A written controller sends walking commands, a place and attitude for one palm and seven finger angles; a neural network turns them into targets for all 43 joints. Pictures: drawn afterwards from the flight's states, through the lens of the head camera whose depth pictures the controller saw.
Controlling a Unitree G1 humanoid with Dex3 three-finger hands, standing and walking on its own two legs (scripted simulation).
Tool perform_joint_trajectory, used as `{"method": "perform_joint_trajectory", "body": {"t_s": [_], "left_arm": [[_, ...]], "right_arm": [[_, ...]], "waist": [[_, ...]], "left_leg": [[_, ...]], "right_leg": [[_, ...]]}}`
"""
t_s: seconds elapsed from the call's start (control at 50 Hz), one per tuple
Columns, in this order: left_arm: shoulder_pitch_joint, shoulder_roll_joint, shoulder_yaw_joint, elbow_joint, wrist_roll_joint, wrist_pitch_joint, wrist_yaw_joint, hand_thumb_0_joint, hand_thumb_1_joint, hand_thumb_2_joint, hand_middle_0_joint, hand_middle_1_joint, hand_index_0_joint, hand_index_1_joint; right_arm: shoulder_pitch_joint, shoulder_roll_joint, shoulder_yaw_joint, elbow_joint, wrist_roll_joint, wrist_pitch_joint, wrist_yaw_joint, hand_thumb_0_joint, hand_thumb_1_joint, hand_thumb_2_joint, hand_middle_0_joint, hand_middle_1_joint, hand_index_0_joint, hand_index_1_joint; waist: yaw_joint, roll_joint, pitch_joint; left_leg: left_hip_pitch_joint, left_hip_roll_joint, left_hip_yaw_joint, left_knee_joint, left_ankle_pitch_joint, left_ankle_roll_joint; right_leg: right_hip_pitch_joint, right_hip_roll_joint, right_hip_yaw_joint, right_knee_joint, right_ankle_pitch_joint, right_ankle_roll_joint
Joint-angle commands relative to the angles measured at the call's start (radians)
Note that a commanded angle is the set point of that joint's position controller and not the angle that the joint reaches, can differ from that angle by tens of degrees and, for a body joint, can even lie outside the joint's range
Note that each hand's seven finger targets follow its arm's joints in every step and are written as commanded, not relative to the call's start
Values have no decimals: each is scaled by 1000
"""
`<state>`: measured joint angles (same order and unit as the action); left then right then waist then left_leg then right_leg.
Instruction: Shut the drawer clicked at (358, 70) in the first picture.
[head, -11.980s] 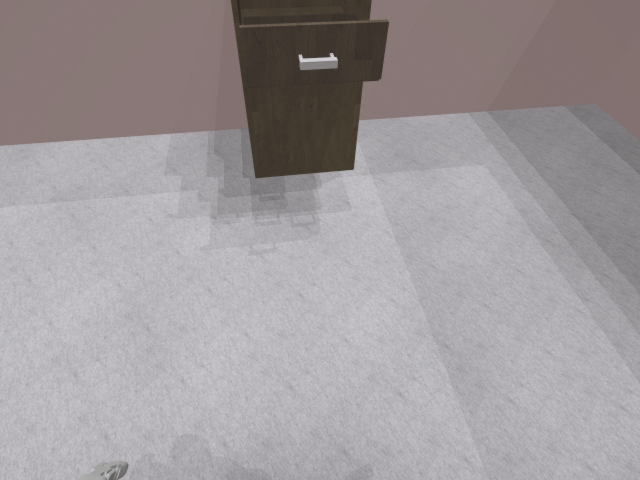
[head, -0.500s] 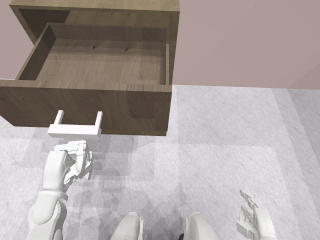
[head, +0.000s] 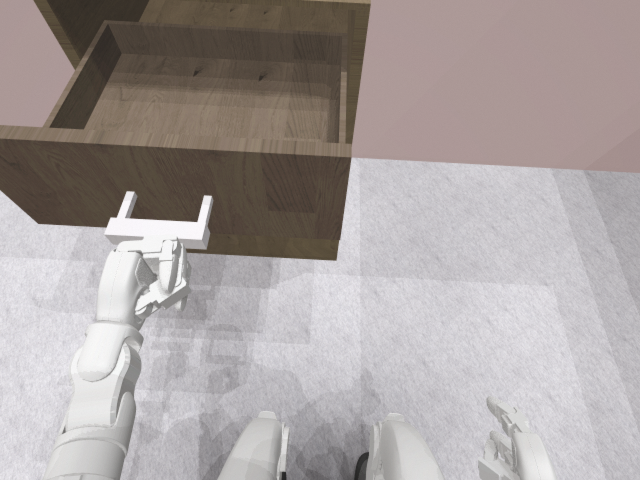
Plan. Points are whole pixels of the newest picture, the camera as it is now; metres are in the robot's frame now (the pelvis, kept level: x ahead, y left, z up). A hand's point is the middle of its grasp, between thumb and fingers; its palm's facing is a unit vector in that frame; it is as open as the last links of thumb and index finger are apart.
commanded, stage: push the drawer shut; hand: left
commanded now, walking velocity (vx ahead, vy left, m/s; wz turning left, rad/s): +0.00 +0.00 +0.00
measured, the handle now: (163, 217) +0.41 +0.22 +0.05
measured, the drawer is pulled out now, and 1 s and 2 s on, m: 0.29 0.15 0.02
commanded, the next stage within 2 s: none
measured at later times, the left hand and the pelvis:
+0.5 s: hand (196, 222) +0.41 +0.18 +0.04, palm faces -0.02 -1.00 -0.05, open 2.9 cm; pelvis -0.01 +0.00 +0.00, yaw -1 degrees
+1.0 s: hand (202, 186) +0.47 +0.19 +0.04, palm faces -0.01 -1.00 -0.04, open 2.9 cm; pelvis +0.00 +0.01 +0.00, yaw -2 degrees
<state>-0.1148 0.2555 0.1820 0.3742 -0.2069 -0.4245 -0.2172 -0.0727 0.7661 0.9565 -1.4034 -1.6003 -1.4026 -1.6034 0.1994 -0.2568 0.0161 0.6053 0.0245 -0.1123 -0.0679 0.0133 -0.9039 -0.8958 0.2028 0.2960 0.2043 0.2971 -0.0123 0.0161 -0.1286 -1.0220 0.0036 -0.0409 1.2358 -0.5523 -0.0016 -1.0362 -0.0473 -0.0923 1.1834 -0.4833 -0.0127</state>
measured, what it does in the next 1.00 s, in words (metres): stands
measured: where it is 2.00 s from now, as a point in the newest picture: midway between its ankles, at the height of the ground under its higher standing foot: outside the picture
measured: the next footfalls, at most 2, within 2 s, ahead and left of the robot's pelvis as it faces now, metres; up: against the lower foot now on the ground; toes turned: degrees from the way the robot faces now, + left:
none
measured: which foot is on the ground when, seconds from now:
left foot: down 0.00-1.00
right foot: down 0.00-1.00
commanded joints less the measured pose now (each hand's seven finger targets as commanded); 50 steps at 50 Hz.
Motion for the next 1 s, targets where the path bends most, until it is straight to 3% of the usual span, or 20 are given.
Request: {"method": "perform_joint_trajectory", "body": {"t_s": [0.0,0.08,0.14,0.26,0.3,0.36,0.4,0.46,0.5,0.52,0.58,0.64,0.68,0.72,0.76,0.8,0.84,0.94,0.98], "left_arm": [[-478,173,46,-165,-19,-41,17,0,900,900,-1400,-1600,-1400,-1600],[-564,197,68,-95,-19,-40,13,0,900,900,-1400,-1600,-1400,-1600],[-626,200,69,-42,-16,-44,14,0,900,900,-1400,-1600,-1400,-1600],[-716,226,91,71,0,-65,17,0,900,900,-1400,-1600,-1400,-1600],[-745,231,93,99,7,-72,19,0,900,900,-1400,-1600,-1400,-1600],[-796,235,100,169,14,-79,20,0,900,900,-1400,-1600,-1400,-1600],[-823,288,141,197,18,-89,20,0,900,900,-1400,-1600,-1400,-1600],[-873,289,143,254,22,-95,7,0,900,900,-1400,-1600,-1400,-1600],[-890,307,158,265,21,-103,1,0,900,900,-1400,-1600,-1400,-1600],[-886,328,178,269,25,-106,-1,0,900,900,-1400,-1600,-1400,-1600],[-907,289,151,297,26,-107,-3,0,900,900,-1400,-1600,-1400,-1600],[-935,334,189,308,28,-116,-2,0,900,900,-1400,-1600,-1400,-1600],[-947,335,186,339,34,-116,-4,0,900,900,-1400,-1600,-1400,-1600],[-981,337,185,354,40,-122,-6,0,900,900,-1400,-1600,-1400,-1600],[-1006,369,211,371,43,-129,-1,0,900,900,-1400,-1600,-1400,-1600],[-1044,340,184,352,44,-139,-5,0,900,900,-1400,-1600,-1400,-1600],[-1038,365,206,395,47,-137,-4,0,900,900,-1400,-1600,-1400,-1600],[-1124,395,211,442,58,-135,-11,0,900,900,-1400,-1600,-1400,-1600],[-1150,373,191,464,62,-130,-12,0,900,900,-1400,-1600,-1400,-1600]], "right_arm": [[34,-148,-47,-111,4,-50,-18,0,-900,-900,200,300,200,300],[37,-145,-40,-105,5,-43,-18,0,-900,-900,200,300,200,300],[48,-148,-38,-98,3,-38,-15,0,-900,-900,200,300,200,300],[75,-154,-40,-87,-4,-23,-4,0,-900,-900,200,300,200,300],[88,-156,-41,-85,-6,-17,0,0,-900,-900,200,300,200,300],[105,-159,-42,-74,-8,-4,5,0,-900,-900,200,300,200,300],[115,-165,-42,-71,-12,3,5,0,-900,-900,200,300,200,300],[127,-163,-40,-63,-13,16,7,0,-900,-900,200,300,200,300],[143,-168,-43,-61,-17,21,9,0,-900,-900,200,300,200,300],[148,-170,-44,-61,-17,26,11,0,-900,-900,200,300,200,300],[162,-168,-48,-54,-19,35,18,0,-900,-900,200,300,200,300],[180,-175,-52,-46,-24,44,21,0,-900,-900,200,300,200,300],[183,-173,-50,-44,-23,53,22,0,-900,-900,200,300,200,300],[189,-172,-48,-43,-25,57,25,0,-900,-900,200,300,200,300],[197,-177,-49,-37,-29,65,25,0,-900,-900,200,300,200,300],[203,-172,-51,-38,-32,66,28,0,-900,-900,200,300,200,300],[210,-178,-51,-30,-33,74,30,0,-900,-900,200,300,200,300],[214,-181,-45,-26,-34,87,29,0,-900,-900,200,300,200,300],[218,-180,-45,-20,-35,88,31,0,-900,-900,200,300,200,300]], "waist": [[-90,27,-362],[-80,53,-370],[-88,67,-368],[-94,38,-376],[-97,61,-381],[-106,32,-373],[-103,38,-386],[-111,43,-381],[-112,44,-414],[-99,68,-439],[-113,66,-443],[-114,71,-469],[-122,53,-442],[-123,90,-439],[-127,64,-450],[-134,115,-478],[-140,69,-471],[-157,91,-447],[-170,113,-451]], "left_leg": [[167,-11,-1,-200,112,23],[160,-15,3,-212,92,19],[174,-14,-3,-218,97,18],[159,-14,-1,-220,92,19],[173,-12,-4,-221,104,19],[153,-13,-2,-220,105,20],[140,-14,3,-210,102,24],[132,-14,6,-212,108,24],[155,-11,1,-205,148,25],[163,-10,4,-205,168,21],[195,-5,-5,-208,201,17],[197,-5,-1,-197,239,20],[173,-4,2,-197,226,21],[191,-3,-2,-199,235,19],[188,-1,-8,-194,244,20],[223,-3,-7,-186,274,19],[210,0,-10,-184,276,20],[180,1,-12,-177,242,23],[193,0,-15,-173,233,22]], "right_leg": [[213,37,67,-191,46,-5],[233,36,76,-201,28,-7],[211,38,68,-198,37,-8],[218,40,73,-204,33,-7],[203,43,66,-195,46,-11],[208,42,69,-199,50,-8],[214,44,78,-197,45,-8],[217,44,81,-202,51,-6],[217,48,74,-190,86,-8],[228,48,77,-186,102,-10],[203,50,62,-180,128,-10],[221,52,67,-177,167,-8],[221,53,69,-182,159,-7],[199,56,63,-174,162,-10],[203,56,64,-172,169,-9],[186,57,63,-164,190,-10],[193,59,61,-168,192,-7],[169,62,65,-167,166,-8],[140,62,62,-168,153,-7]]}}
